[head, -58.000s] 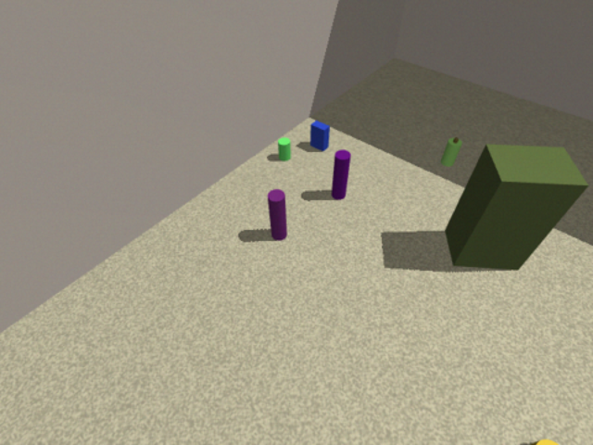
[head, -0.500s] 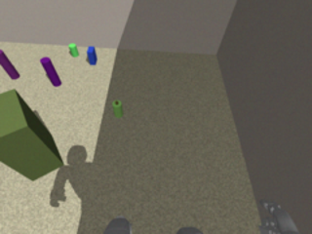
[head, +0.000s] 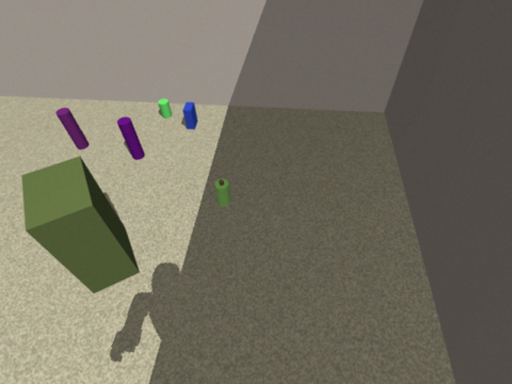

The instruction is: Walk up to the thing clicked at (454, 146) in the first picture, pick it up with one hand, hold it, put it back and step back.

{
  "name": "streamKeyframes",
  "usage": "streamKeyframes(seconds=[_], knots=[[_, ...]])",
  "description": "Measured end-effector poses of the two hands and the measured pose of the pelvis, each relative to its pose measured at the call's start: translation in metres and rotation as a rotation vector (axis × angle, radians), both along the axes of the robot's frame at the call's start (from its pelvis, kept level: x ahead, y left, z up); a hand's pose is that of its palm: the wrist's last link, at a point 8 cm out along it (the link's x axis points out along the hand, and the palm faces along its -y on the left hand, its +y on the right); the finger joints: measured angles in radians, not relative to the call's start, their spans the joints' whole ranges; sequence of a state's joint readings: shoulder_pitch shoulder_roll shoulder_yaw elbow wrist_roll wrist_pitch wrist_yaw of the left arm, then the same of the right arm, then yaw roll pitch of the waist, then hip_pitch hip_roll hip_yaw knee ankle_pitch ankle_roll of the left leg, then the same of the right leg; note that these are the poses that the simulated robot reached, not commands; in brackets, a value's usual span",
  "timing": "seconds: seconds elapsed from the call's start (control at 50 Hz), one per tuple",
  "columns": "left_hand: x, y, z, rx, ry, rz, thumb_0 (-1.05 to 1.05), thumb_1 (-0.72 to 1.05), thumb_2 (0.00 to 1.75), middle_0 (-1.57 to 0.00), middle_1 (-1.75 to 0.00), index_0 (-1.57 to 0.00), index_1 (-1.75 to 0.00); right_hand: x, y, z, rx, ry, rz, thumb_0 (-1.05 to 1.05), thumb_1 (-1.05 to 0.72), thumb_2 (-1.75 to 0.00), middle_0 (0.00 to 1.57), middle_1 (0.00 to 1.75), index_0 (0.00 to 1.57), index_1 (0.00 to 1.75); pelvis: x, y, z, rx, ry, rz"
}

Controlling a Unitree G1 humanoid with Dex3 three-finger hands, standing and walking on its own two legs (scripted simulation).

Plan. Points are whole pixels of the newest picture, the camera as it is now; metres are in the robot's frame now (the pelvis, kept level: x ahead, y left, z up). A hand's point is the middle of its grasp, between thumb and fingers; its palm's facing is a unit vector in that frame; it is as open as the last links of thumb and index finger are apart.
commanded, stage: step back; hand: left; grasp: from the side
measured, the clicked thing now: (222, 191) +1.05 +0.20 -0.68
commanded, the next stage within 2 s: stand in 0.66 s
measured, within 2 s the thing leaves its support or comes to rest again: neither
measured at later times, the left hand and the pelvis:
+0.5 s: hand out of the picture +0.09 +0.27 -0.14, palm faces +0.07 -0.91 -0.40, open 7.4 cm; pelvis +0.04 +0.00 +0.00, yaw +4 degrees
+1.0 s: hand out of the picture +0.14 +0.27 -0.14, palm faces +0.04 -0.95 -0.32, open 7.4 cm; pelvis +0.05 +0.02 +0.02, yaw +2 degrees
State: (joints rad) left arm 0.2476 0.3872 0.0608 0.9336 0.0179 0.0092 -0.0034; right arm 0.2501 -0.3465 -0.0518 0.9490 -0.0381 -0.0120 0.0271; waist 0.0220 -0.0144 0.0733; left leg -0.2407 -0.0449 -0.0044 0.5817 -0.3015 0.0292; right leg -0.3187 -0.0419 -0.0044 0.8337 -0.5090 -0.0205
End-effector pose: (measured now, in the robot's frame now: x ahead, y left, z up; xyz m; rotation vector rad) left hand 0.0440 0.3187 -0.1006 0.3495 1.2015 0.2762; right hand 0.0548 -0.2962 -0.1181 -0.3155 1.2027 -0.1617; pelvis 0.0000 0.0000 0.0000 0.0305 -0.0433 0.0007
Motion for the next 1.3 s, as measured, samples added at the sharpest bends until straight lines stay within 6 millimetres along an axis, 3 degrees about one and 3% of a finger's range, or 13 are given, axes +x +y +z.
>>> streamKeyframes(seconds=[0.1,0.18,0.34,0.46,0.62,0.76,0.92,1.08,1.3], knots=[[0.02,-0.012,0.003,-0.027,-0.042,-0.042,0.01,0.9,0.9,-0.21,-0.3,-0.21,-0.3,0.006,-0.012,0.011,-0.015,-0.039,-0.016,0.01,-0.9,-0.9,0.21,0.3,0.21,0.3,0.004,-0.006,0.004,-0.015,-0.002,-0.003],[0.034,-0.024,0.001,-0.011,-0.083,-0.049,0.0,0.9,0.9,-0.21,-0.3,-0.21,-0.3,0.014,-0.03,0.004,-0.025,-0.034,-0.023,0.01,-0.9,-0.9,0.21,0.3,0.21,0.3,0.007,-0.018,-0.002,-0.027,-0.014,-0.001],[0.034,-0.035,0.007,-0.008,-0.087,-0.006,0.0,0.9,0.9,-0.21,-0.3,-0.21,-0.3,0.039,-0.036,0.0,-0.028,0.001,0.012,0.01,-0.91,-0.9,0.2,0.3,0.2,0.3,0.021,-0.022,0.002,-0.027,-0.004,0.026],[0.036,-0.015,0.005,-0.002,-0.056,0.021,0.0,0.9,0.9,-0.21,-0.3,-0.21,-0.3,0.049,-0.022,-0.004,-0.035,0.053,0.043,0.01,-0.91,-0.9,0.2,0.3,0.2,0.3,0.033,-0.008,0.001,-0.031,0.011,0.052],[0.053,0.016,-0.009,-0.018,-0.008,0.043,0.0,0.9,0.9,-0.21,-0.3,-0.21,-0.3,0.065,0.013,-0.002,-0.03,0.057,0.032,0.01,-0.91,-0.9,0.21,0.3,0.2,0.3,0.048,0.016,-0.001,-0.029,0.017,0.048],[0.073,0.015,-0.011,-0.055,-0.013,0.034,0.0,0.91,0.9,-0.2,-0.3,-0.2,-0.3,0.103,0.036,0.01,-0.012,-0.012,0.058,0.01,-0.91,-0.9,0.21,0.3,0.21,0.3,0.06,0.023,0.006,-0.037,0.013,0.043],[0.085,0.001,-0.006,-0.087,-0.023,0.006,0.0,0.9,0.9,-0.2,-0.3,-0.2,-0.3,0.133,0.034,0.025,-0.021,-0.095,0.065,0.01,-0.91,-0.9,0.21,0.3,0.21,0.3,0.058,0.023,0.014,-0.033,-0.001,0.039],[0.076,-0.006,0.002,-0.083,-0.028,0.0,0.0,0.9,0.9,-0.2,-0.3,-0.21,-0.3,0.125,0.024,0.03,-0.017,-0.104,0.054,0.01,-0.91,-0.9,0.21,0.3,0.21,0.3,0.048,0.017,0.019,-0.031,-0.017,0.04],[0.041,-0.01,0.005,-0.065,0.037,0.014,0.0,0.9,0.9,-0.2,-0.3,-0.21,-0.3,0.073,0.011,0.017,0.002,0.011,0.027,0.01,-0.91,-0.9,0.21,0.3,0.2,0.3,0.034,0.006,0.021,-0.03,-0.01,0.044]])
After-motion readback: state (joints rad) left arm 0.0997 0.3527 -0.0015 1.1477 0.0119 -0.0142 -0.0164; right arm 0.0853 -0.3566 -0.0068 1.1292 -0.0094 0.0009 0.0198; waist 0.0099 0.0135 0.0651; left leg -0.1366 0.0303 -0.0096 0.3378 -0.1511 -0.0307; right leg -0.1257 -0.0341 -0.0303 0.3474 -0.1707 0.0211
